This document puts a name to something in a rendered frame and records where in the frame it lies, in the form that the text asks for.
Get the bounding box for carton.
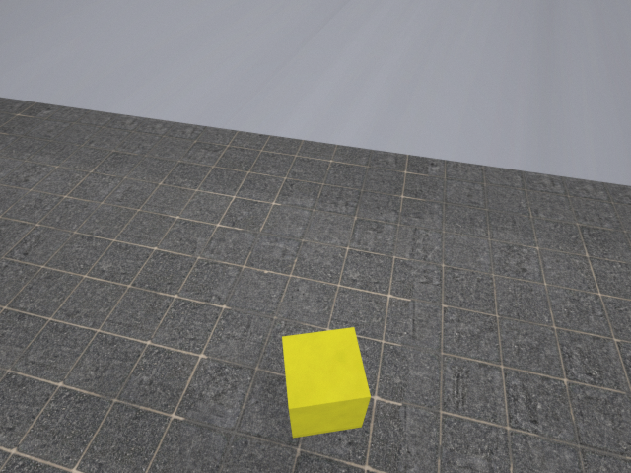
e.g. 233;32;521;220
282;327;371;438

